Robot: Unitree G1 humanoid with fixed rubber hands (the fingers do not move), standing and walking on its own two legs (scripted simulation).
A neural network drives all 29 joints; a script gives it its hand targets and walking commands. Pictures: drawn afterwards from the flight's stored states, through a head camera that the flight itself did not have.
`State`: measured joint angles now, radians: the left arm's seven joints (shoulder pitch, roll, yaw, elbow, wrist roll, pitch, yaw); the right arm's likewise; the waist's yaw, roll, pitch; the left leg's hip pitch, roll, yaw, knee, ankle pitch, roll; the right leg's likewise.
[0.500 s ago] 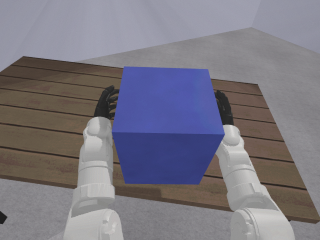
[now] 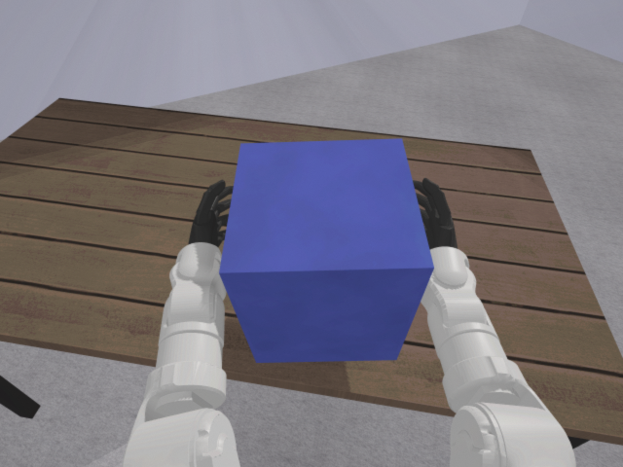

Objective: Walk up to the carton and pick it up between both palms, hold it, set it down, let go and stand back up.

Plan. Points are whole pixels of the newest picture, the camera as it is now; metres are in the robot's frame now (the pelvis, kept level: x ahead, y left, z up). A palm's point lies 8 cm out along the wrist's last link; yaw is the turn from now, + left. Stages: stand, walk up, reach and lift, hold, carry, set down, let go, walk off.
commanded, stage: set down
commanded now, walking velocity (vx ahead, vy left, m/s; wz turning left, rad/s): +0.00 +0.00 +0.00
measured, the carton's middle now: (323, 258) +0.39 +0.01 +0.07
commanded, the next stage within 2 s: none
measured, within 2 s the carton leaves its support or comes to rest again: rests again in 1.38 s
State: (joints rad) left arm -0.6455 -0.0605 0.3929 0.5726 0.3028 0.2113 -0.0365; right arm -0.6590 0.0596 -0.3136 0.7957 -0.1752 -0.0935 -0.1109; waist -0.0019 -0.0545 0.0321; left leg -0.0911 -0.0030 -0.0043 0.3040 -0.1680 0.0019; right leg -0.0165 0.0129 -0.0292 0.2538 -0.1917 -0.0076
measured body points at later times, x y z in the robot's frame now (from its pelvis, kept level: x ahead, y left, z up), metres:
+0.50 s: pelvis -0.02 +0.00 +0.00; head -0.02 +0.02 +0.45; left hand +0.38 +0.16 +0.11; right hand +0.38 -0.14 +0.11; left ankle +0.00 +0.11 -0.75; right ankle -0.03 -0.11 -0.75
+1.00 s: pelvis -0.01 +0.01 +0.00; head +0.02 +0.02 +0.45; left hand +0.40 +0.13 +0.06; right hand +0.37 -0.17 +0.06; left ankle +0.00 +0.11 -0.75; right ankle -0.03 -0.11 -0.75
